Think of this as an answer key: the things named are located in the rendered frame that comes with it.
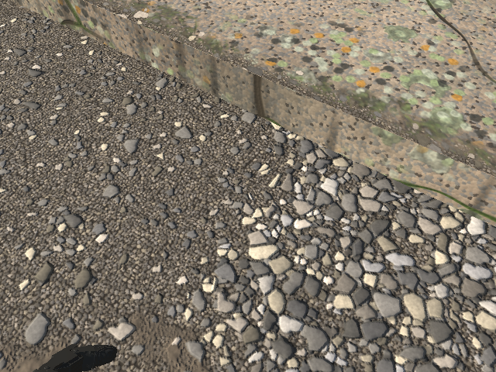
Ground robot left hand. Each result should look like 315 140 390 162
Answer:
33 344 117 372

